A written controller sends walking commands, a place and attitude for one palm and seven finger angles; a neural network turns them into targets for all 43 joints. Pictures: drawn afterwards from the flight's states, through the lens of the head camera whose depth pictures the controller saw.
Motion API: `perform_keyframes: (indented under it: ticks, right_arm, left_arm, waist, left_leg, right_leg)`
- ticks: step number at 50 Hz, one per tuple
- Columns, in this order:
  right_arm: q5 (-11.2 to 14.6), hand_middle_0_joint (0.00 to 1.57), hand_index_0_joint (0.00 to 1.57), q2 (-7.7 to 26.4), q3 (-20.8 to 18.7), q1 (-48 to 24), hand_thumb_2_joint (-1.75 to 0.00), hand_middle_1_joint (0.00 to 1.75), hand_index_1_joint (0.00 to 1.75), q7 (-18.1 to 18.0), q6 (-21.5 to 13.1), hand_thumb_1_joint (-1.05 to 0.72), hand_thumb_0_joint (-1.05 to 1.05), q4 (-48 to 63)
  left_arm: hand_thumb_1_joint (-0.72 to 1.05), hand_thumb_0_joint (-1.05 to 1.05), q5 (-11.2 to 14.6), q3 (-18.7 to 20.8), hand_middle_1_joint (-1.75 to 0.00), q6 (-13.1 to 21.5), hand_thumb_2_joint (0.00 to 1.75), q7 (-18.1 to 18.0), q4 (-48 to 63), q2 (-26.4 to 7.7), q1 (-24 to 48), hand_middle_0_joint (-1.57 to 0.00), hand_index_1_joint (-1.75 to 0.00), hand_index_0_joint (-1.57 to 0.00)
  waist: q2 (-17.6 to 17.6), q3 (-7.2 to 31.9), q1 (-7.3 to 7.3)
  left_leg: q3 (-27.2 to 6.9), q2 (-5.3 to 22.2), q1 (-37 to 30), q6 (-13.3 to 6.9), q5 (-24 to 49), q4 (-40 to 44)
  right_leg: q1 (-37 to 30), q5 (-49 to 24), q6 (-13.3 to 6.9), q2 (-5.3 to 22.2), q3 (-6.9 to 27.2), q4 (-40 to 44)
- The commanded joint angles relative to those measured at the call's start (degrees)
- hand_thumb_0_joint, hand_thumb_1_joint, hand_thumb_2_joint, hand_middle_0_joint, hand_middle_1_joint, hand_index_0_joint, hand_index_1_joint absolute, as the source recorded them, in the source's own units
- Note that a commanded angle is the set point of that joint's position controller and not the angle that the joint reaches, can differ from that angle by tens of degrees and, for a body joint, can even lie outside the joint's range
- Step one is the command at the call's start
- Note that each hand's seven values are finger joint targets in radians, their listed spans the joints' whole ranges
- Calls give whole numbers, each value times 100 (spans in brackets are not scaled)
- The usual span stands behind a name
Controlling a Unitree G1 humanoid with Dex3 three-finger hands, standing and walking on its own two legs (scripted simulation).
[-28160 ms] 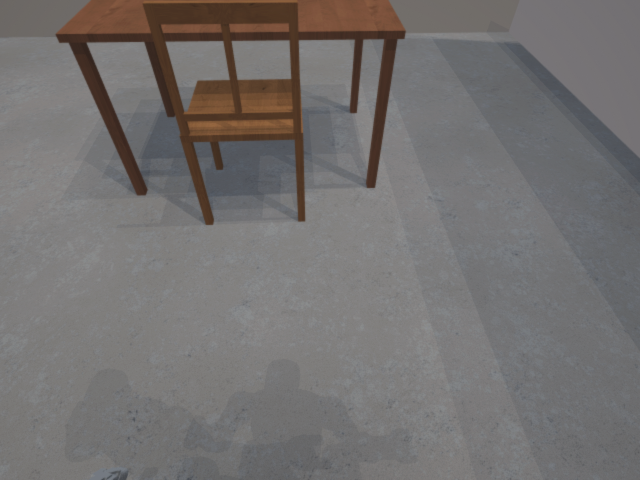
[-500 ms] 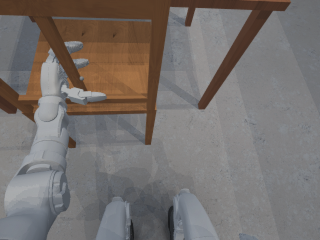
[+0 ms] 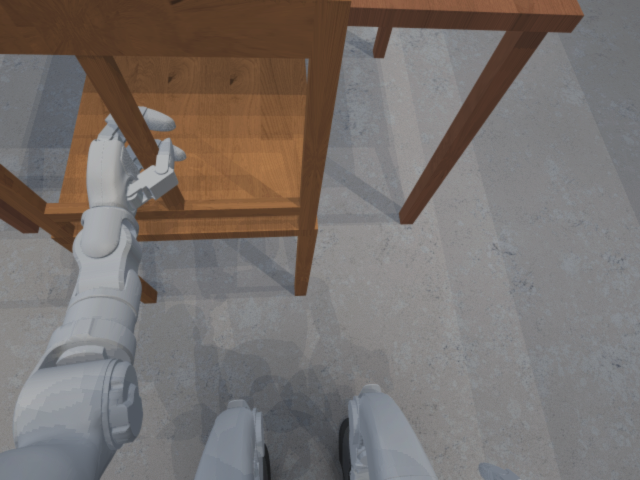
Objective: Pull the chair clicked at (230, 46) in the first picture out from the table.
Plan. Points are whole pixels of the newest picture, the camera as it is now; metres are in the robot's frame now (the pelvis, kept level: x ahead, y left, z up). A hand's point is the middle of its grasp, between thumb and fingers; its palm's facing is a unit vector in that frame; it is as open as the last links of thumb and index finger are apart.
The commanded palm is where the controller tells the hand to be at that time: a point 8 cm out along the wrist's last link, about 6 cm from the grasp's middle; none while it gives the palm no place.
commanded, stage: hook a spindle and tug to test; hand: left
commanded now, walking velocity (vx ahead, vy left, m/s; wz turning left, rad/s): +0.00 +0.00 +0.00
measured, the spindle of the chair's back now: (145, 148) +0.50 +0.19 +0.03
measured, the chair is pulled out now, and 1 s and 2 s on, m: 0.00 0.06 0.20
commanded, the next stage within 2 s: step backward, pulling the chair out in 0.50 s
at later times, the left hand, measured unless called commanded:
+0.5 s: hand (175, 193) +0.45 +0.15 +0.02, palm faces +0.01 -1.00 -0.03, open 5.2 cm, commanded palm +0.41 +0.20 +0.02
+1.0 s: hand (184, 208) +0.42 +0.14 +0.04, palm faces +0.01 -0.99 -0.12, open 5.2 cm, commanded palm +0.40 +0.18 +0.04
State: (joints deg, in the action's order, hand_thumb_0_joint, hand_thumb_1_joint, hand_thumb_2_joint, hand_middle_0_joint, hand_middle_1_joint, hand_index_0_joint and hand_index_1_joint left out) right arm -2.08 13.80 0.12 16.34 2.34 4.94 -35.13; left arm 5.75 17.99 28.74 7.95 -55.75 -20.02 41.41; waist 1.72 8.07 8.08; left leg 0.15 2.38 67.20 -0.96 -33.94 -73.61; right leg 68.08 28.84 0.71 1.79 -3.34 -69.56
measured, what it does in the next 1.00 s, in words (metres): rises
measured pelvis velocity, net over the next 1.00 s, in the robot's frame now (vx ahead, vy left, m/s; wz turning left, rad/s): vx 0.01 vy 0.01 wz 0.00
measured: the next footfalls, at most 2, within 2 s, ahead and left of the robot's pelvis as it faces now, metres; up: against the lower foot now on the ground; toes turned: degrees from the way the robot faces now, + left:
none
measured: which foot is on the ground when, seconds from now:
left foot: down 0.00-1.00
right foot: down 0.00-1.00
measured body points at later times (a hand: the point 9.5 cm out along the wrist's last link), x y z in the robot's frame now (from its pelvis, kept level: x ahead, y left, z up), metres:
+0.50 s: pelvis +0.01 +0.00 +0.01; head +0.16 +0.01 +0.43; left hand +0.44 +0.21 +0.03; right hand +0.09 -0.26 -0.12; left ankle +0.00 +0.11 -0.62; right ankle +0.03 -0.13 -0.62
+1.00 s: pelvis +0.01 +0.01 +0.10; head +0.13 +0.03 +0.53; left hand +0.41 +0.19 +0.05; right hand +0.06 -0.27 -0.02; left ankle +0.00 +0.11 -0.62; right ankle +0.03 -0.13 -0.62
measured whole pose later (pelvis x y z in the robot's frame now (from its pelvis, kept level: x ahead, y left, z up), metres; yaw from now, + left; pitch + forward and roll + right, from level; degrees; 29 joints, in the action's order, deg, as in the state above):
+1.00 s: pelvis +0.01 +0.01 +0.10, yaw +0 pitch +14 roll -2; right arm 2.1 14.5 -0.7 16.6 -5.7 5.6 -37.5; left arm 3.0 5.5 11.7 -4.3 -62.1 -13.0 35.1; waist -0.1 0.1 6.3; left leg 2.1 1.3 33.2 -1.5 -20.0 -39.4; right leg 34.7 13.7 1.6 1.6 -2.4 -36.3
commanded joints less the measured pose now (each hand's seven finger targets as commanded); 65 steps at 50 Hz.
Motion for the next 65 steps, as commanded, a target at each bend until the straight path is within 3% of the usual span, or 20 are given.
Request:
perform_keyframes:
  ticks: [1,8,15,18,21,24,29,30,31,32,34,36,39,42,45,49,54,58,62,65]
  right_arm:
    - [54,20,20,946,-371,844,-90,30,30,-41,-100,-90,0,427]
    - [65,20,20,922,-391,829,-90,30,30,-37,-177,-90,0,458]
    - [89,20,20,903,-415,783,-90,30,30,-34,-255,-90,0,467]
    - [97,20,20,895,-425,758,-90,30,30,-45,-294,-90,0,477]
    - [107,20,20,873,-422,700,-90,30,30,-43,-331,-90,0,520]
    - [112,20,20,887,-435,690,-90,30,30,-66,-381,-90,0,500]
    - [101,20,20,883,-404,633,-90,30,30,-119,-457,-90,0,467]
    - [101,20,20,869,-394,605,-90,30,30,-135,-473,-90,0,420]
    - [406,20,20,816,-379,711,-90,30,30,-316,-86,-90,0,908]
    - [448,20,20,732,-393,841,-90,30,30,-491,-34,-90,0,1041]
    - [474,20,20,703,-309,698,-90,30,30,-660,134,-90,0,890]
    - [487,20,20,780,-285,679,-90,30,30,-758,249,-90,0,696]
    - [449,20,20,865,-261,704,-90,30,30,-812,270,-90,0,423]
    - [446,20,20,891,-298,700,-90,30,30,-869,160,-90,0,209]
    - [420,20,20,869,-317,702,-90,30,30,-882,32,-90,0,71]
    - [411,20,20,863,-377,617,-90,30,30,-876,-106,-90,0,24]
    - [366,20,20,859,-414,550,-90,30,30,-873,-238,-90,0,-35]
    - [393,20,20,867,-426,539,-90,30,30,-897,-310,-90,0,-136]
    - [460,20,20,902,-426,532,-90,30,30,-973,-430,-90,0,-241]
    - [492,20,20,849,-386,462,-90,30,30,-985,-523,-90,0,-325]
  left_arm:
    - [90,0,68,-202,-145,483,90,159,1582,-516,1400,-50,-145,-50]
    - [90,0,53,-293,-145,462,90,89,1904,-403,1082,-50,-145,-50]
    - [90,0,82,-347,-145,407,90,19,2117,-292,668,-50,-145,-50]
    - [90,0,71,-320,-145,417,90,3,2277,-319,507,-50,-145,-50]
    - [90,0,127,-353,-145,387,90,12,2344,-230,186,-50,-145,-50]
    - [90,0,136,-208,-145,408,90,0,2526,-428,219,-50,-145,-50]
    - [90,0,109,-164,-145,456,90,-4,2397,-496,484,-50,-145,-50]
    - [90,0,110,-309,-145,464,90,-7,2336,-363,869,-50,-145,-50]
    - [90,0,-487,-193,-145,-254,90,-596,3308,-1812,1703,-50,-145,-50]
    - [90,0,-456,-341,-145,-624,90,-861,3521,-1516,1826,-50,-145,-50]
    - [90,0,-515,-891,-145,-1306,90,-1118,2512,-618,562,-50,-145,-50]
    - [90,0,-504,-1030,-145,-1633,90,-1279,1780,-394,298,-50,-145,-50]
    - [90,0,-512,-1088,-145,-1646,90,-1433,925,-382,764,-50,-145,-50]
    - [90,0,-498,-1155,-145,-1487,90,-1430,664,-390,1186,-50,-145,-50]
    - [90,0,-488,-1311,-145,-1431,90,-1357,452,-148,1138,-50,-145,-50]
    - [90,0,-484,-1402,-145,-1368,90,-1263,410,13,1047,-50,-145,-50]
    - [90,0,-504,-1360,-145,-1258,90,-1226,523,13,900,-50,-145,-50]
    - [90,0,-510,-1254,-145,-1221,90,-1248,512,-147,847,-50,-145,-50]
    - [90,0,-469,-1208,-145,-1199,90,-1298,412,-343,850,-50,-145,-50]
    - [90,0,-456,-1300,-145,-1192,90,-1345,392,-305,936,-50,-145,-50]
  waist:
    - [460,3286,5]
    - [574,3147,-31]
    - [316,3009,-64]
    - [491,3059,-135]
    - [275,3004,-169]
    - [325,3092,-201]
    - [333,2970,-165]
    - [273,2859,-22]
    - [639,4099,-424]
    - [855,4026,-280]
    - [373,3129,-222]
    - [-110,2498,-190]
    - [-121,2153,-150]
    - [556,2080,-208]
    - [980,2037,-284]
    - [1063,1884,-335]
    - [888,1766,-360]
    - [583,1806,-370]
    - [222,1947,-353]
    - [18,1972,-341]
  left_leg:
    - [-270,-106,-2313,54,3358,833]
    - [-250,-86,-2392,76,3549,868]
    - [-213,-94,-2278,70,3497,902]
    - [-218,-78,-2420,97,3689,900]
    - [-170,-101,-2273,79,3581,928]
    - [-177,-92,-2318,92,3632,902]
    - [-131,-148,-2054,73,3214,867]
    - [-131,-150,-2008,60,3070,838]
    - [50,-129,-3487,-13,2717,1976]
    - [86,-172,-3805,-46,2836,2210]
    - [-59,-60,-3659,-20,3018,2550]
    - [-115,98,-3515,-23,3205,2810]
    - [-136,256,-3760,28,3759,3234]
    - [-192,418,-4492,60,4812,3435]
    - [-406,608,-5119,89,5722,3568]
    - [-580,799,-5524,56,5959,3762]
    - [-623,960,-5725,-12,6175,3874]
    - [-473,905,-5490,51,5715,3808]
    - [-185,638,-4934,196,4439,3714]
    - [-114,461,-4723,218,3533,3719]
  right_leg:
    - [-1827,-2431,-218,-280,62,608]
    - [-1786,-2519,-220,-267,67,592]
    - [-1938,-2582,-203,-265,67,627]
    - [-1855,-2598,-219,-244,63,580]
    - [-2083,-2693,-210,-242,84,631]
    - [-2090,-2746,-211,-229,105,586]
    - [-2093,-2603,-207,-205,154,559]
    - [-1974,-2518,-189,-205,151,586]
    - [-4308,-2803,-289,207,647,1764]
    - [-4489,-3401,-249,160,579,2022]
    - [-4386,-3703,-203,240,404,2183]
    - [-4567,-3954,-138,335,358,2425]
    - [-4936,-4653,-75,510,391,2787]
    - [-4855,-4831,-56,515,421,3052]
    - [-4625,-4285,-71,376,377,3123]
    - [-4381,-3300,-57,180,345,3162]
    - [-4410,-3082,-46,119,363,3132]
    - [-4786,-3869,-81,235,464,3305]
    - [-5265,-4919,-204,631,707,3479]
    - [-5315,-4645,-207,800,825,3618]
